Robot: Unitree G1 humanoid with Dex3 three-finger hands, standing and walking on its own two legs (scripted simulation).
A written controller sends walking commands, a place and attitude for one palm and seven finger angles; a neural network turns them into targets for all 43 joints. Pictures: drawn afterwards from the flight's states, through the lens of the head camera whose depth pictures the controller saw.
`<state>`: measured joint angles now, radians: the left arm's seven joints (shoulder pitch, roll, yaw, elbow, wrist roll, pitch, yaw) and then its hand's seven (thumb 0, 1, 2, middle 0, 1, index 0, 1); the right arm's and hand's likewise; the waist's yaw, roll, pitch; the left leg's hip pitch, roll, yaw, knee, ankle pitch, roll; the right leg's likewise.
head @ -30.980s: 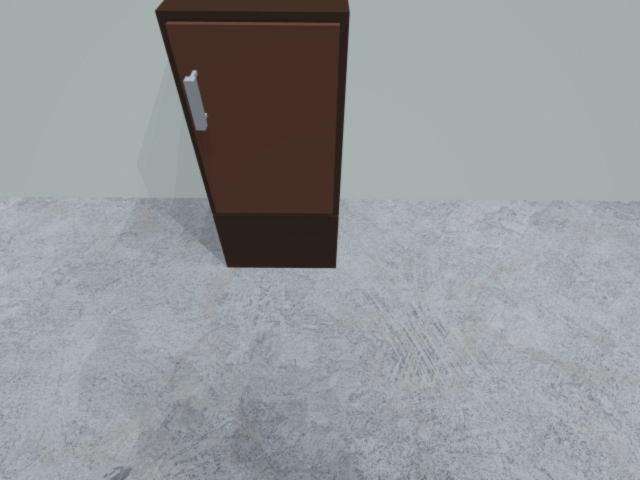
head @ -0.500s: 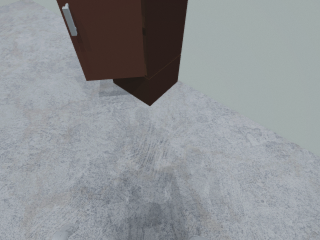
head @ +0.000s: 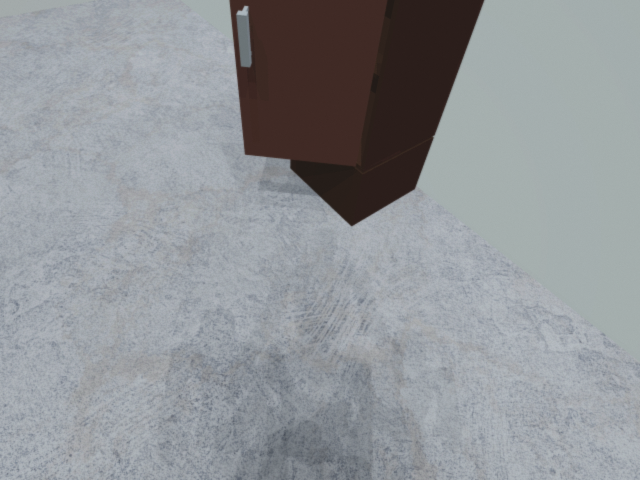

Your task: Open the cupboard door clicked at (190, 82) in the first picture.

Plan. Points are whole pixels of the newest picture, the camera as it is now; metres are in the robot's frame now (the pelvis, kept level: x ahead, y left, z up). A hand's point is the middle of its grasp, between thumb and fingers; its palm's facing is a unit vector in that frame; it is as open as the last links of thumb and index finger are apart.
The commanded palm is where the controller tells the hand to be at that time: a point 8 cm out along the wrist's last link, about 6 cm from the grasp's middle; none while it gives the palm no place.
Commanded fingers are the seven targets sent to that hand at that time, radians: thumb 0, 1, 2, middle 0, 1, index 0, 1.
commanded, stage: take the last steps up to it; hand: left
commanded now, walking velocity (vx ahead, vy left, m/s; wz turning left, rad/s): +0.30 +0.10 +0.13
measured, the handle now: (246, 36) +1.12 +0.29 -0.01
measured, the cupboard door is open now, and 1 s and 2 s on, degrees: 47 47 47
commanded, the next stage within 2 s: come to a stop and stand still in 1.46 s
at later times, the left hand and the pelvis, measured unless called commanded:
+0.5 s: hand (223, 414) +0.22 +0.16 -0.15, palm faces +0.06 -0.98 -0.18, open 7.4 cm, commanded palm none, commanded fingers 0.00 0.90 0.90 -0.20 -0.30 -0.20 -0.30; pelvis +0.11 -0.02 +0.00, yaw +5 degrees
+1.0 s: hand (165, 391) +0.25 +0.26 -0.17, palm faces +0.14 -0.98 -0.17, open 7.4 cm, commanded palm none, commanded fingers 0.00 0.90 0.90 -0.20 -0.30 -0.20 -0.30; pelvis +0.28 +0.07 +0.01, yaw +4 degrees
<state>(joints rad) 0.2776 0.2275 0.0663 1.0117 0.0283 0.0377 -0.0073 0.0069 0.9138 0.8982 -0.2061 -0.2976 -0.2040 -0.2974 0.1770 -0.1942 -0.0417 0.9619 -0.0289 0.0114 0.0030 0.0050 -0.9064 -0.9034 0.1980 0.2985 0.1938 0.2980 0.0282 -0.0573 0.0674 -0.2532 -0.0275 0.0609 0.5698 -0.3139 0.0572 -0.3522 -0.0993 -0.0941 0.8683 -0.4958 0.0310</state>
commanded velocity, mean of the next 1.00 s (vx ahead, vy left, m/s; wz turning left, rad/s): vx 0.30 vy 0.07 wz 0.02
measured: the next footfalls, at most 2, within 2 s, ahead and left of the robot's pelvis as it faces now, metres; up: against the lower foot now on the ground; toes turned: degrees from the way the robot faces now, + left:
right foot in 0.40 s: +0.19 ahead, -0.12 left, +0.00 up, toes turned -3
left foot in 0.82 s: +0.33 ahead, +0.17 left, +0.00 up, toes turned +11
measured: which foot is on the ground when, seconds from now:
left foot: down 0.00-0.40, up 0.42-0.80, down 0.82-1.00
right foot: up 0.00-0.38, down 0.40-0.82, up 0.84-1.00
